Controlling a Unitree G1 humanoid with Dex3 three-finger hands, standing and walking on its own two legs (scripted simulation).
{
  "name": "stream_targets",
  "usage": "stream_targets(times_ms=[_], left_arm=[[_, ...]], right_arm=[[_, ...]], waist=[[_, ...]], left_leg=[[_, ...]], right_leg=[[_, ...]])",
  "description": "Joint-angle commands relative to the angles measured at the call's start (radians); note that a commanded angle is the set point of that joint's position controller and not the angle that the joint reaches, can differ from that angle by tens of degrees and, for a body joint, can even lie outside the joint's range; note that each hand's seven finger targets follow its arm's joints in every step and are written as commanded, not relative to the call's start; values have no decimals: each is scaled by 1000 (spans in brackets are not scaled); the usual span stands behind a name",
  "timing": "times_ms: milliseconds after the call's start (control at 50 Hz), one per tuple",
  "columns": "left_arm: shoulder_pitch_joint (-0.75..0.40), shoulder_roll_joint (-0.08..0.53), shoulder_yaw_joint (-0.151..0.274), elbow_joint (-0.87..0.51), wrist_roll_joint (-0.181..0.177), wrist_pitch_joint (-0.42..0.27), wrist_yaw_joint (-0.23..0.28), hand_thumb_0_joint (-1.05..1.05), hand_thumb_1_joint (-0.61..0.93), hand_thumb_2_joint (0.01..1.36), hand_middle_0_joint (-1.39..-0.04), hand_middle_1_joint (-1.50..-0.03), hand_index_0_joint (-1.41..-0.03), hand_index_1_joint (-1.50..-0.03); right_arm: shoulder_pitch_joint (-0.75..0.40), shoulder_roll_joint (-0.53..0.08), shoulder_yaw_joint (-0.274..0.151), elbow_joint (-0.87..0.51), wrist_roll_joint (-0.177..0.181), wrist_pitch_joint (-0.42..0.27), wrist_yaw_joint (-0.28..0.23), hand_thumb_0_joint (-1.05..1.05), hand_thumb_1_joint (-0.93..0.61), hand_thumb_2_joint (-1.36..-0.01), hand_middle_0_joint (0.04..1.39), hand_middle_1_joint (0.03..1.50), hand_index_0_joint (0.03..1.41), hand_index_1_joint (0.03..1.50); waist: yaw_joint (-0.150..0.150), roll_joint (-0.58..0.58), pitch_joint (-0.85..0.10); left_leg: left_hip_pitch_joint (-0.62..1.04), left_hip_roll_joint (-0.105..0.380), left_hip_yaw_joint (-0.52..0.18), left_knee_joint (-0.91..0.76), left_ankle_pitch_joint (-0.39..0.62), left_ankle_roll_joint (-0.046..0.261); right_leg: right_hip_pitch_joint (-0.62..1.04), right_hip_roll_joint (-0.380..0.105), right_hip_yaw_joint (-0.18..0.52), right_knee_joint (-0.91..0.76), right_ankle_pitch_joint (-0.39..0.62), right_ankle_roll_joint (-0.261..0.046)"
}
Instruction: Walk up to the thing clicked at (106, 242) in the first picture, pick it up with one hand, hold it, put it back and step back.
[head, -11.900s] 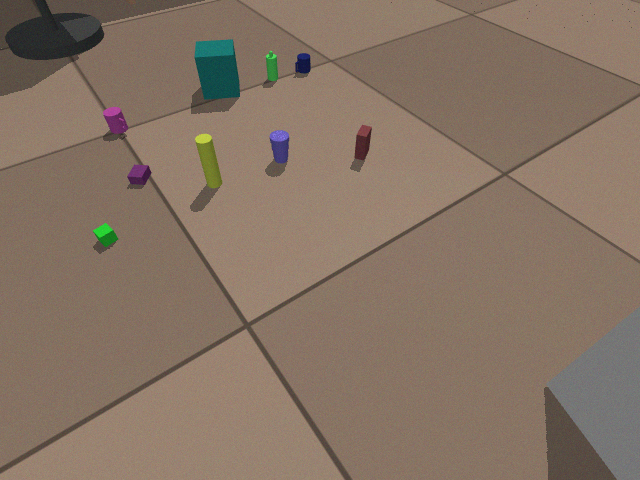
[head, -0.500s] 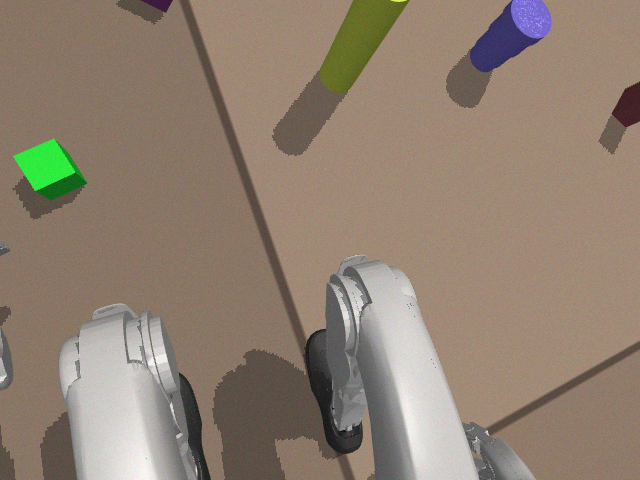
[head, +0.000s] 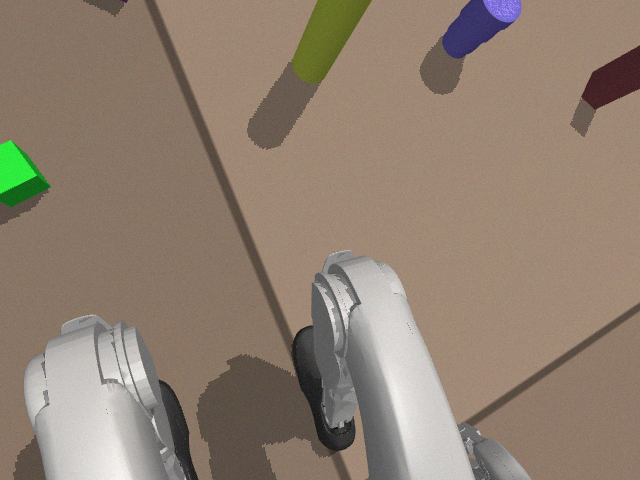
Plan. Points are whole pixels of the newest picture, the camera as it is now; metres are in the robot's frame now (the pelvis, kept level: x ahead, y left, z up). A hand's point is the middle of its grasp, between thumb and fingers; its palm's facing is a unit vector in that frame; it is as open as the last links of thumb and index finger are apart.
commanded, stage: rise first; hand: left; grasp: from above
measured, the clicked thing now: (11, 174) +0.53 +0.29 -0.29
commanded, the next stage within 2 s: approach in 1.30 s
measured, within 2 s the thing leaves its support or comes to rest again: neither
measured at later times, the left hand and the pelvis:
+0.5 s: hand out of the picture +0.48 +0.33 -0.18, palm faces -0.37 -0.20 -0.91, open 13.8 cm; pelvis +0.00 +0.00 +0.00, yaw -1 degrees
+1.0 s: hand out of the picture +0.47 +0.33 -0.17, palm faces -0.37 -0.20 -0.91, open 13.3 cm; pelvis +0.00 +0.00 +0.00, yaw +0 degrees
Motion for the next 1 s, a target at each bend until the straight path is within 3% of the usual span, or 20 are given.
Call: stream_targets(times_ms=[0,40,80,140,220,260,300,360,480,560,580,620,640,680,760,820,880,980], left_arm=[[-296,269,3,-143,-5,-3,29,0,-582,1019,-99,-1025,-93,-1031],[-295,267,-13,-131,-1,-9,24,0,-582,1017,-101,-1031,-96,-1036],[-308,295,1,-148,4,-13,25,0,-569,1010,-116,-1010,-108,-1018],[-306,272,-17,-138,11,-15,23,0,-573,1014,-125,-996,-111,-1010],[-329,291,-4,-165,11,-13,30,0,-553,995,-141,-975,-128,-989],[-321,270,-26,-135,19,-11,26,0,-543,986,-148,-979,-137,-990],[-338,307,-11,-155,24,-11,26,0,-530,977,-160,-956,-147,-970],[-319,287,-14,-147,26,-8,25,0,-521,970,-176,-938,-159,-957],[-293,311,-14,-162,16,-7,10,0,-482,938,-207,-916,-193,-932],[-276,285,-22,-158,10,-5,2,0,-470,925,-204,-920,-197,-928],[-279,290,-20,-168,9,-8,2,0,-475,929,-207,-911,-195,-923],[-298,281,-26,-177,9,-11,-4,0,-459,918,-219,-895,-208,-906],[-294,260,-35,-158,4,-13,-6,0,-457,917,-229,-883,-213,-899],[-307,275,-25,-169,5,-21,-1,0,-439,900,-231,-884,-222,-894],[-312,272,-31,-187,18,-26,0,0,-435,900,-246,-866,-230,-883],[-302,237,-51,-160,18,-24,1,0,-423,890,-252,-861,-240,-874],[-321,279,-24,-180,19,-22,10,0,-408,876,-264,-852,-253,-864],[-290,271,-27,-124,22,-13,3,0,-391,864,-283,-827,-270,-841]], right_arm=[[238,-268,-69,0,0,-5,-2,0,-903,-903,200,300,200,300],[237,-270,-66,1,1,-5,1,0,-904,-903,200,300,200,300],[244,-277,-62,-1,4,-4,2,0,-904,-904,200,300,200,300],[251,-277,-59,1,2,-5,4,0,-905,-904,200,300,200,300],[252,-288,-56,-4,3,-2,6,0,-905,-904,200,300,200,300],[253,-284,-53,-4,5,0,10,0,-906,-904,200,300,200,300],[258,-295,-53,-8,7,0,9,0,-904,-903,200,300,200,300],[260,-294,-48,-12,2,2,10,0,-904,-903,200,300,200,300],[244,-288,-47,-23,6,6,13,0,-905,-904,200,300,200,300],[254,-282,-52,-20,7,7,18,0,-905,-903,200,300,200,300],[250,-284,-52,-19,11,9,18,0,-905,-903,200,300,200,300],[256,-288,-55,-24,9,7,18,0,-904,-902,200,300,200,300],[250,-286,-57,-17,9,6,17,0,-905,-903,200,300,200,300],[251,-289,-56,-19,10,6,15,0,-904,-903,200,300,200,300],[252,-285,-58,-16,11,7,15,0,-905,-903,200,300,200,300],[254,-281,-58,-15,8,6,17,0,-904,-902,200,300,200,300],[264,-285,-58,-13,7,5,15,0,-904,-902,200,300,200,300],[252,-288,-57,-21,5,2,16,0,-904,-902,200,300,200,300]], waist=[[-15,317,-693],[-21,326,-686],[-18,327,-703],[-30,347,-697],[-27,396,-714],[-38,389,-673],[-39,396,-671],[-39,404,-680],[-20,379,-686],[-26,346,-693],[-16,351,-693],[-37,365,-672],[-35,355,-660],[-32,333,-662],[-24,387,-705],[-41,359,-674],[-30,362,-689],[-32,331,-643]], left_leg=[[492,-16,91,-234,193,32],[485,-16,90,-237,185,30],[490,-15,87,-228,203,31],[510,-14,84,-226,219,27],[547,-13,75,-237,250,18],[522,-15,75,-244,223,20],[526,-15,74,-240,225,20],[545,-16,75,-243,247,18],[500,-15,88,-236,222,27],[490,-15,85,-235,224,29],[497,-15,86,-238,229,27],[506,-16,77,-247,209,25],[497,-15,77,-244,198,25],[489,-16,73,-245,177,27],[536,-16,75,-251,211,18],[511,-18,83,-241,208,23],[502,-20,91,-238,223,26],[485,-21,84,-244,183,28]], right_leg=[[378,42,-91,-227,228,-58],[378,44,-91,-222,222,-61],[386,46,-94,-220,237,-59],[380,46,-98,-214,256,-60],[361,43,-107,-198,280,-64],[346,47,-108,-202,257,-67],[339,43,-108,-200,256,-66],[351,42,-110,-199,275,-65],[383,47,-99,-217,261,-60],[395,49,-100,-218,265,-58],[391,49,-99,-218,266,-59],[360,46,-104,-214,245,-62],[349,47,-105,-216,237,-62],[342,46,-107,-224,217,-61],[348,47,-108,-209,246,-66],[350,46,-102,-222,249,-62],[374,45,-97,-224,263,-59],[332,43,-100,-224,218,-62]])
